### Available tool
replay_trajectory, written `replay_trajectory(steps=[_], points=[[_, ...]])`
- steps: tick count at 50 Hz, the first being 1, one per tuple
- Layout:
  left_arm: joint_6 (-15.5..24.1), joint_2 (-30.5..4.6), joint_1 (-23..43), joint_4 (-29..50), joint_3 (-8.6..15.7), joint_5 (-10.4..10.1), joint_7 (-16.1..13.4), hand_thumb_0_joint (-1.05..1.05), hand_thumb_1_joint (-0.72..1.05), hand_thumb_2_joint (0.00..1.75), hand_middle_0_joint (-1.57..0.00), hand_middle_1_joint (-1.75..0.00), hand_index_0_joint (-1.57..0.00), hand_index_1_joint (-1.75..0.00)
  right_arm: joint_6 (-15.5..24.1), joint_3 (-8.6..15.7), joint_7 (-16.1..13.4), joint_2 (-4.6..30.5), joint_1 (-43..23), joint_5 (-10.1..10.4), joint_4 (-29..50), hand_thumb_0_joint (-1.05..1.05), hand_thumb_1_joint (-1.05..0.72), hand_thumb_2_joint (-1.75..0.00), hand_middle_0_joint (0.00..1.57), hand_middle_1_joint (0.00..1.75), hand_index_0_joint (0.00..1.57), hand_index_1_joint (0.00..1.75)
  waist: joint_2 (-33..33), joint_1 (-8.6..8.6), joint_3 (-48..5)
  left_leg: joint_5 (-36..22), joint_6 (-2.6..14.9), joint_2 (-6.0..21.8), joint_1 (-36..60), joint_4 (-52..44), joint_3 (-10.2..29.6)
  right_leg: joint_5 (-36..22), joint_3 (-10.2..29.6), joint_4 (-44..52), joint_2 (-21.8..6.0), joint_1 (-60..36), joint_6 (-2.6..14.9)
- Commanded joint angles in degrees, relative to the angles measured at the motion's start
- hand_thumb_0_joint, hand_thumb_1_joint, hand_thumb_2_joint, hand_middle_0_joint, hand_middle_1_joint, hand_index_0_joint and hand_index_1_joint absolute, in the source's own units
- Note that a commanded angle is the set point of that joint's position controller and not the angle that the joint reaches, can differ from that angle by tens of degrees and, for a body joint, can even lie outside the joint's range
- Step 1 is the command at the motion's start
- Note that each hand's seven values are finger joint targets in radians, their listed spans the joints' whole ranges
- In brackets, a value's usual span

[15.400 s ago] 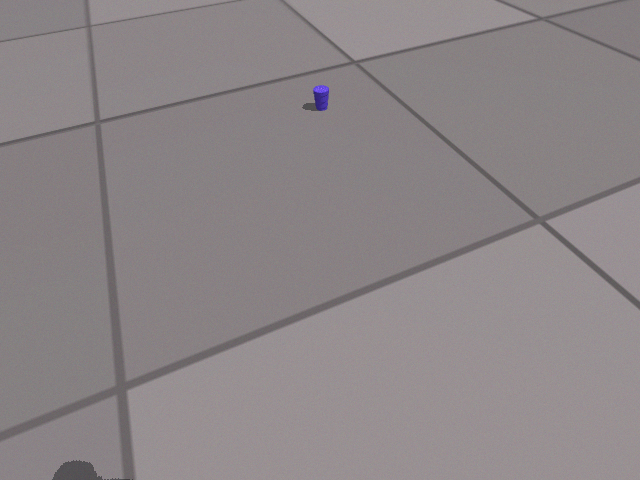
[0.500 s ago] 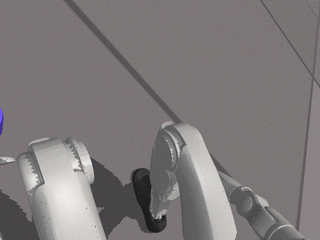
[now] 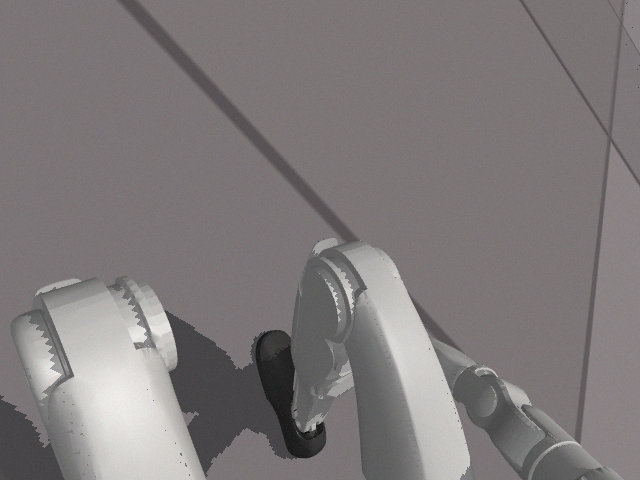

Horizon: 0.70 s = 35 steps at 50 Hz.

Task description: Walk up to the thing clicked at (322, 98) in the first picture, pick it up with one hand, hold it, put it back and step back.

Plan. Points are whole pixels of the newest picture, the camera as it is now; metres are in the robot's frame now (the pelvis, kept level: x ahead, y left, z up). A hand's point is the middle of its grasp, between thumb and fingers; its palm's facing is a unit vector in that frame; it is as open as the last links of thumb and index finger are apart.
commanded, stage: close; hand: left
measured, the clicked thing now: out of the picture +0.39 +0.32 -0.21
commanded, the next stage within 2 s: settle in 0.22 s
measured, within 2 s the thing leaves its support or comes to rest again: leaves its support in 0.66 s
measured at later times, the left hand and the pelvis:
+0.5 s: hand out of the picture +0.38 +0.32 -0.18, palm faces +0.48 -0.88 +0.01, open 11.8 cm; pelvis +0.00 +0.00 +0.00, yaw +0 degrees
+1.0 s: hand out of the picture +0.35 +0.34 -0.10, palm faces +0.48 -0.88 -0.02, open 12.0 cm; pelvis +0.00 -0.01 +0.02, yaw +3 degrees
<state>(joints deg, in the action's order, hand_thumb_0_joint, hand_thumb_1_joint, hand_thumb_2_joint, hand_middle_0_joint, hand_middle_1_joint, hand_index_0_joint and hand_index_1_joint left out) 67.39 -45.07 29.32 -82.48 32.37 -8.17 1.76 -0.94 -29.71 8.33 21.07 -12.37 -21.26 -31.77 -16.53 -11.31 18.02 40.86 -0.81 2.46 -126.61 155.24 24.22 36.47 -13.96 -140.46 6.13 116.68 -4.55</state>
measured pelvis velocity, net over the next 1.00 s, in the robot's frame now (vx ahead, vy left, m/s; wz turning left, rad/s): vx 0.00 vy -0.01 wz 0.05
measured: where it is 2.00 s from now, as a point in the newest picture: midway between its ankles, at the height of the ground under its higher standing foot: (219, 456)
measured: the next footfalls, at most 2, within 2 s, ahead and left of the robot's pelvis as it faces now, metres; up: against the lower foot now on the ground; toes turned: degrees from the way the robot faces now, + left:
none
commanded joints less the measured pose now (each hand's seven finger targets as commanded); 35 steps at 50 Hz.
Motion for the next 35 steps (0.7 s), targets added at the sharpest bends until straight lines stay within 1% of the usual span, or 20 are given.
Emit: replay_trajectory(steps=[1,6,8,9,13,14,15,16,17,18,22,24,27,28,29,31,32,33,34,35], points=[[3.4,-10.5,11.2,7.0,0.4,-0.1,-1.5,0.0,0.28,0.66,-0.6,-0.57,-0.57,-0.59,-0.5,7.0,-1.4,20.8,0.9,-0.3,1.2,0.0,-0.87,-0.9,0.2,0.3,0.2,0.3,30.0,-7.04,-29.8,-4.9,-0.99,3.5,20.1,-20.1,-6.2,-9.0,-8.0,9.6,1.3,-12.2,4.41],[3.4,-10.1,12.3,7.6,-0.9,0.8,-1.6,0.0,0.3,0.79,-0.76,-0.73,-0.74,-0.75,-0.6,7.4,-1.5,20.7,0.5,-0.5,1.1,0.0,-0.88,-0.9,0.2,0.3,0.2,0.3,30.4,-7.08,-28.2,-2.9,-0.91,3.6,19.9,-20.7,-6.3,-7.4,-7.7,10.0,1.3,-10.9,4.53],[3.4,-9.4,12.8,7.3,-1.7,1.2,-1.4,0.0,0.28,0.84,-0.82,-0.8,-0.79,-0.82,-0.5,7.4,-1.4,20.8,0.4,-0.6,1.0,0.0,-0.88,-0.9,0.2,0.3,0.2,0.3,29.9,-7.75,-28.4,-3.1,-0.98,3.7,20.2,-20.7,-5.9,-7.7,-8.0,9.7,1.2,-10.6,4.37],[3.5,-10.0,12.8,7.9,-1.4,1.0,-1.4,0.0,0.28,0.86,-0.84,-0.82,-0.81,-0.85,-0.4,7.3,-1.4,20.8,0.7,-0.6,0.9,0.0,-0.88,-0.9,0.2,0.3,0.2,0.3,30.5,-7.56,-29.1,-3.6,-0.93,3.6,20.5,-20.4,-6.2,-8.3,-7.7,9.8,1.3,-11.5,4.34],[3.6,-8.3,11.9,8.0,-2.5,0.8,-1.1,0.0,0.28,0.97,-0.93,-0.93,-0.91,-0.97,-0.5,7.4,-1.2,20.6,1.2,-0.6,0.8,0.0,-0.88,-0.9,0.2,0.3,0.2,0.3,30.7,-7.48,-30.7,-5.1,-1.13,3.5,21.6,-20.5,-6.0,-9.2,-7.9,9.6,1.4,-12.1,4.5],[3.7,-7.6,12.2,7.7,-3.4,0.6,-1.0,0.0,0.31,0.99,-0.95,-0.96,-0.93,-0.99,-0.5,7.1,-1.0,20.3,0.8,-0.4,0.6,0.0,-0.88,-0.9,0.2,0.3,0.2,0.3,30.1,-7.46,-29.3,-3.3,-0.94,3.5,20.6,-20.6,-5.8,-7.6,-8.0,9.7,1.5,-11.0,4.56],[3.5,-8.9,11.6,8.0,-1.6,0.3,-1.3,0.0,0.29,1.02,-0.98,-0.99,-0.95,-1.02,-0.5,7.4,-1.1,20.7,1.2,-0.4,1.0,0.0,-0.88,-0.9,0.2,0.3,0.2,0.3,30.2,-7.18,-31.0,-5.1,-1.05,3.5,21.7,-20.4,-6.0,-9.3,-8.0,9.8,1.4,-12.2,4.5],[3.6,-7.8,12.1,8.5,-3.5,0.4,-1.3,0.0,0.29,1.03,-1.01,-1.01,-0.99,-1.05,-0.5,7.1,-1.0,20.4,1.2,-0.3,0.5,0.0,-0.88,-0.9,0.2,0.3,0.2,0.3,30.9,-7.06,-30.2,-4.2,-1.21,3.5,21.7,-20.9,-5.8,-8.3,-7.8,9.7,1.4,-11.4,4.62],[3.4,-7.0,12.0,7.7,-3.7,0.4,-1.2,0.0,0.25,1.08,-0.99,-1.07,-0.97,-1.11,-0.5,7.4,-1.0,20.5,1.0,-0.3,0.5,0.0,-0.9,-0.91,0.2,0.3,0.2,0.3,30.7,-7.43,-29.7,-4.5,-1.18,3.5,21.5,-20.9,-5.9,-8.7,-7.9,9.9,1.4,-11.1,4.6],[3.4,-7.8,12.3,8.1,-3.0,0.4,-1.4,0.0,0.25,1.12,-1.02,-1.1,-0.99,-1.14,-0.5,7.4,-1.0,20.8,0.9,-0.2,0.3,0.0,-0.9,-0.91,0.2,0.3,0.2,0.3,31.5,-7.25,-29.1,-4.1,-1.41,3.6,21.6,-21.3,-5.5,-8.5,-8.0,9.6,1.2,-11.0,4.56],[3.4,-8.6,12.0,11.0,-3.2,0.5,-1.2,0.0,0.25,1.19,-1.07,-1.18,-1.04,-1.22,-0.9,7.5,-1.1,20.6,1.1,-0.1,0.3,0.0,-0.89,-0.91,0.2,0.3,0.2,0.3,32.3,-6.75,-31.3,-6.2,-1.35,3.5,22.8,-21.0,-5.8,-9.9,-7.6,9.6,1.2,-12.2,4.57],[3.1,-9.1,11.0,13.1,-2.3,0.1,-1.1,0.0,0.21,1.19,-1.08,-1.2,-1.06,-1.24,-1.0,7.8,-1.2,20.4,1.5,0.1,0.5,0.0,-0.89,-0.91,0.2,0.3,0.2,0.3,33.1,-5.86,-32.8,-8.0,-1.42,3.5,23.7,-21.1,-6.2,-11.0,-7.3,9.7,1.2,-13.3,4.64],[2.1,-9.0,11.3,16.4,-1.4,-0.1,-1.4,0.0,0.16,1.22,-1.12,-1.25,-1.1,-1.29,-1.3,8.4,-1.2,20.4,2.1,0.2,0.5,0.0,-0.89,-0.91,0.2,0.3,0.2,0.3,35.7,-5.59,-35.0,-10.2,-1.87,3.6,26.0,-21.7,-6.2,-12.6,-7.1,9.4,1.1,-13.3,4.85],[2.0,-10.7,12.6,19.7,-0.1,0.1,-1.9,0.0,0.16,1.23,-1.12,-1.26,-1.1,-1.3,-1.5,8.8,-1.3,20.5,2.8,0.3,0.2,0.0,-0.89,-0.91,0.2,0.3,0.2,0.3,37.4,-5.07,-36.0,-11.6,-2.13,3.6,27.1,-22.2,-6.2,-13.6,-7.0,8.9,0.8,-13.6,4.89],[1.5,-10.5,12.1,20.6,-0.3,0.4,-2.1,0.0,0.17,1.24,-1.12,-1.26,-1.1,-1.3,-1.6,9.1,-1.2,20.3,2.8,0.3,0.3,0.0,-0.89,-0.91,0.2,0.3,0.2,0.3,38.3,-4.91,-36.0,-11.4,-2.23,3.6,27.6,-22.5,-6.4,-13.2,-6.9,9.0,0.7,-12.9,4.99],[0.6,-11.0,11.3,24.0,0.9,0.8,-2.7,0.0,0.16,1.26,-1.15,-1.29,-1.13,-1.34,-1.9,10.1,-1.1,20.0,3.4,0.6,0.4,0.0,-0.89,-0.91,0.2,0.3,0.2,0.3,39.4,-4.01,-37.3,-12.2,-2.4,3.7,28.6,-23.0,-6.8,-13.5,-6.4,8.8,0.5,-12.9,5.15],[0.3,-11.7,11.9,26.3,1.5,1.1,-3.0,0.0,0.13,1.27,-1.18,-1.31,-1.16,-1.36,-2.1,10.6,-1.1,20.1,3.5,0.5,0.7,0.0,-0.89,-0.91,0.2,0.3,0.2,0.3,40.3,-4.14,-38.5,-12.5,-2.47,3.7,29.3,-23.2,-7.1,-13.7,-6.3,9.0,0.5,-12.9,5.25],[0.0,-10.6,12.7,28.7,0.5,1.2,-3.1,0.0,0.13,1.27,-1.18,-1.32,-1.16,-1.36,-2.2,11.1,-0.9,19.9,3.6,0.7,1.0,0.0,-0.9,-0.91,0.2,0.3,0.2,0.3,41.6,-4.34,-38.2,-10.9,-2.51,3.6,29.0,-23.9,-7.3,-12.6,-6.1,9.1,0.2,-12.2,5.45],[-0.8,-11.5,11.5,30.7,1.7,1.2,-3.3,0.0,0.13,1.28,-1.17,-1.32,-1.15,-1.37,-2.3,11.6,-1.0,19.5,4.5,0.8,0.6,0.0,-0.89,-0.91,0.2,0.3,0.2,0.3,42.5,-3.41,-40.0,-11.5,-2.45,3.4,29.6,-24.1,-7.8,-13.1,-5.6,9.4,0.3,-13.1,5.56],[-1.7,-9.8,11.2,31.0,0.1,1.5,-3.3,0.0,0.13,1.29,-1.18,-1.34,-1.16,-1.38,-2.2,12.2,-0.9,19.2,4.2,1.2,0.9,0.0,-0.9,-0.91,0.2,0.3,0.2,0.3,42.0,-3.65,-39.6,-10.0,-2.28,3.3,28.8,-24.1,-8.2,-12.1,-5.3,9.7,0.2,-11.9,5.65]])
